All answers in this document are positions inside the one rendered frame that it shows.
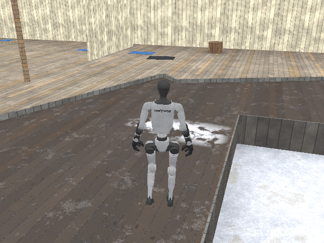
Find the robot left hand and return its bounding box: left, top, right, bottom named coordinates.
left=132, top=141, right=144, bottom=151

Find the robot torso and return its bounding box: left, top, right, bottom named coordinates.
left=151, top=100, right=175, bottom=152

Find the robot right hand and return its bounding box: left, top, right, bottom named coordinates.
left=181, top=144, right=193, bottom=156

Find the robot left upper arm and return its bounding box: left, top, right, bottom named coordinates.
left=138, top=102, right=152, bottom=130

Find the robot right forearm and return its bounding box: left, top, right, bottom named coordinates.
left=182, top=124, right=192, bottom=146

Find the robot right thigh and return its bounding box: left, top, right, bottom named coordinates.
left=168, top=141, right=179, bottom=176

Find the robot right upper arm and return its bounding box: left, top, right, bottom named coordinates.
left=174, top=103, right=187, bottom=131

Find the robot left forearm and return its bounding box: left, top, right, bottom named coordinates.
left=133, top=122, right=143, bottom=142

